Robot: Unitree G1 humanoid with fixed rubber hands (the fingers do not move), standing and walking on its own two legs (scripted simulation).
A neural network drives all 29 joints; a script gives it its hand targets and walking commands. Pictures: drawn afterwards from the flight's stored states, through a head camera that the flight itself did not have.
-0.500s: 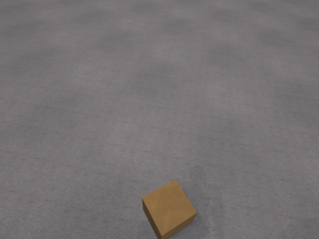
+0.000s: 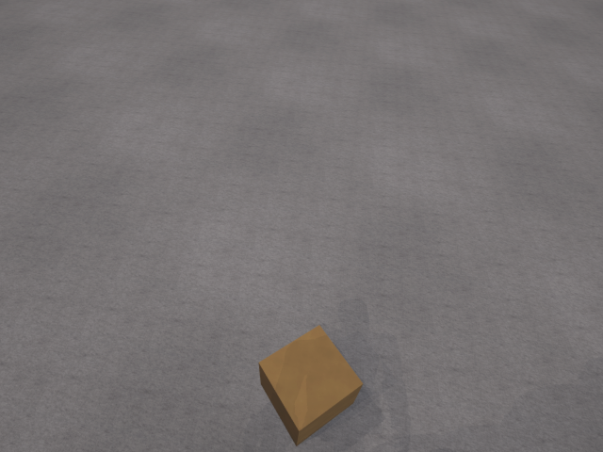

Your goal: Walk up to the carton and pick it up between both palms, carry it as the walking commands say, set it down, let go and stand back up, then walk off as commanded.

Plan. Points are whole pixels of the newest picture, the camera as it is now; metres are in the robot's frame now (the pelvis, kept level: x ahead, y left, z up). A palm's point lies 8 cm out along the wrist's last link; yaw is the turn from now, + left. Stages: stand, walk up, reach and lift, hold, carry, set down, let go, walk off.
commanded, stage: walk up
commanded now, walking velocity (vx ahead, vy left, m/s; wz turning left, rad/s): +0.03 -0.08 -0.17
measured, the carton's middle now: (308, 383) +0.45 -0.07 -0.69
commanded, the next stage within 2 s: none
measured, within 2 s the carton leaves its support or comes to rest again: neither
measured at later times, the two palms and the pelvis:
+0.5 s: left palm out of the picture -0.02 +0.07 -0.13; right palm out of the picture +0.10 -0.45 -0.13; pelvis +0.00 -0.18 +0.00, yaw +15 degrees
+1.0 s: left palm out of the picture +0.03 -0.03 -0.14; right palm out of the picture +0.23 -0.52 -0.13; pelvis +0.09 -0.28 +0.00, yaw +25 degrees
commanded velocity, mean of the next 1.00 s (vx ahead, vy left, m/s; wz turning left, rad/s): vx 0.05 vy -0.20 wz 0.35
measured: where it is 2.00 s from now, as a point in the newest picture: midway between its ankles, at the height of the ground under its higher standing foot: outside the picture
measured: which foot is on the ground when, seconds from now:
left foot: down 0.00-0.30, up 0.32-0.62, down 0.64-1.00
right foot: up 0.00-0.28, down 0.30-0.64, up 0.66-1.00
